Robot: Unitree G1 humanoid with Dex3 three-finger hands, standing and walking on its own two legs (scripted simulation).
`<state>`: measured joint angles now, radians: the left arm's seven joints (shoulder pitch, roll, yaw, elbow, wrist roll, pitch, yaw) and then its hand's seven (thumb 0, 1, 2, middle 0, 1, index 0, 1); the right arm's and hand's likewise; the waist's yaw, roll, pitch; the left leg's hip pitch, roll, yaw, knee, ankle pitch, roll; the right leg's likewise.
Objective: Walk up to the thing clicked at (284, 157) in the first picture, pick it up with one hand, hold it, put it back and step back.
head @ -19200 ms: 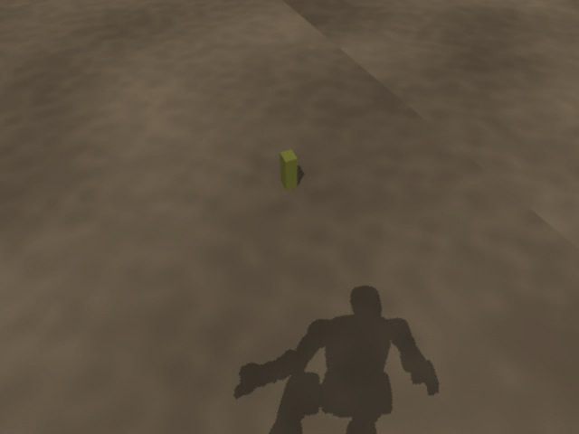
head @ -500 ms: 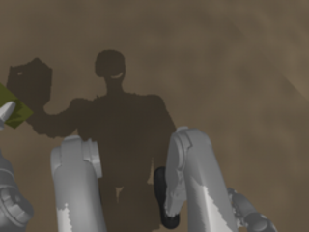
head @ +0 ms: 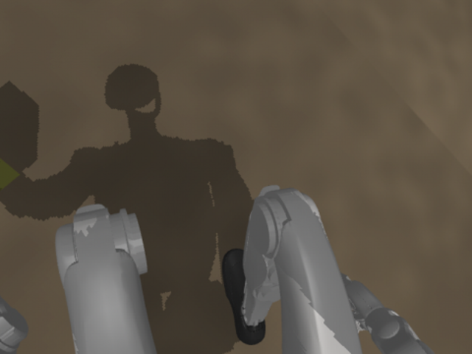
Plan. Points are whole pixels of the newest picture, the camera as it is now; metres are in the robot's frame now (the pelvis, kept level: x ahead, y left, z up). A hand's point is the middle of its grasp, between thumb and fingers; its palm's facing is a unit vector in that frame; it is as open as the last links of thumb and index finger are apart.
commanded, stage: lower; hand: left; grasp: from the side
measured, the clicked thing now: out of the picture +0.41 +0.37 -0.12
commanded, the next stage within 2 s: loosen in 1.20 s
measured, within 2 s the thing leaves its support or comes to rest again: neither
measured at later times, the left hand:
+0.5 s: hand out of the picture +0.40 +0.39 -0.15, palm faces +0.61 -0.79 -0.04, open 11.2 cm
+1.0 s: hand out of the picture +0.40 +0.39 -0.17, palm faces +0.60 -0.80 -0.04, open 11.2 cm
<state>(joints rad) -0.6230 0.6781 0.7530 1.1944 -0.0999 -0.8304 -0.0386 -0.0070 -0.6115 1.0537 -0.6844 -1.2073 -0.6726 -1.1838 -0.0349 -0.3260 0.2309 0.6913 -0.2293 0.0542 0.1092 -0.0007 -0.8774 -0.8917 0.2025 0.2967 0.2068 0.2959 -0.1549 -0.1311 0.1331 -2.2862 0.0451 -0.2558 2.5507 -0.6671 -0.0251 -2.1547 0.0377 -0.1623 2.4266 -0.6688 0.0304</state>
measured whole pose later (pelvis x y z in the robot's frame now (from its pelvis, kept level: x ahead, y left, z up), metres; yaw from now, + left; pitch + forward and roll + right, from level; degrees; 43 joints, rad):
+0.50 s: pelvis +0.00 +0.01 -0.02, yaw -3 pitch +16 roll -14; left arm -0.62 0.84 0.80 1.32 -0.10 -0.91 -0.06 -0.01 -0.61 1.04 -0.71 -1.17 -0.70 -1.15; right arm -0.12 -0.37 0.36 0.62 -0.30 0.05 0.12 0.00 -0.88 -0.89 0.20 0.30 0.21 0.30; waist -0.18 -0.22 0.25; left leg -2.26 0.04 -0.33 2.63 -0.68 -0.02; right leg -2.11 0.07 -0.21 2.45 -0.65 0.05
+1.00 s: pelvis -0.01 +0.01 -0.02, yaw -4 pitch +12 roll -15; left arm -0.61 0.91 0.79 1.39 -0.09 -0.96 -0.03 -0.01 -0.61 1.03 -0.72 -1.15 -0.71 -1.13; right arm -0.16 -0.38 0.44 0.57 -0.33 0.05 0.12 0.00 -0.87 -0.89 0.20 0.30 0.21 0.30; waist -0.19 -0.27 0.30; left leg -2.24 0.05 -0.37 2.66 -0.68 -0.01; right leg -2.07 0.09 -0.24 2.45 -0.63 0.06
